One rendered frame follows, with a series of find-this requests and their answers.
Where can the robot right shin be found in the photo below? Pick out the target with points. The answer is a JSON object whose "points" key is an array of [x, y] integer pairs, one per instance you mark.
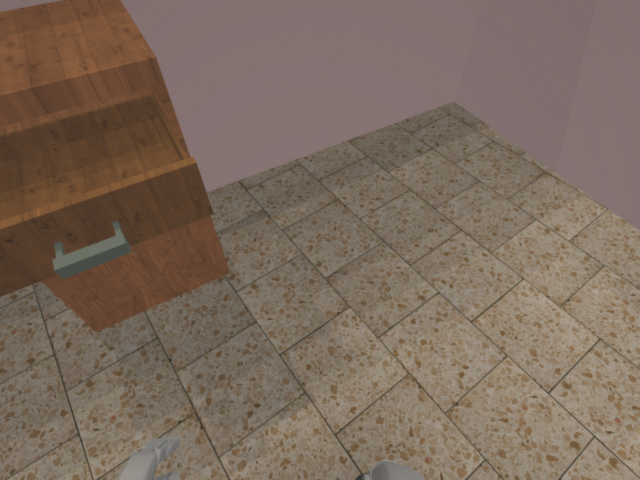
{"points": [[384, 461]]}

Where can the cabinet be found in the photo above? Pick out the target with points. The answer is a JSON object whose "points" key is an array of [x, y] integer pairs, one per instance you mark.
{"points": [[69, 57]]}

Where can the handle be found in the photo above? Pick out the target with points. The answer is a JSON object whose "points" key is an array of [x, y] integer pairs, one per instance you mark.
{"points": [[90, 256]]}

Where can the drawer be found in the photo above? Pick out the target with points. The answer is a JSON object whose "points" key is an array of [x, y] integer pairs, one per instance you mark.
{"points": [[69, 179]]}

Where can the left robot hand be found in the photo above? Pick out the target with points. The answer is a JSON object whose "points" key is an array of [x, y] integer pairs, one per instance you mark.
{"points": [[142, 465]]}

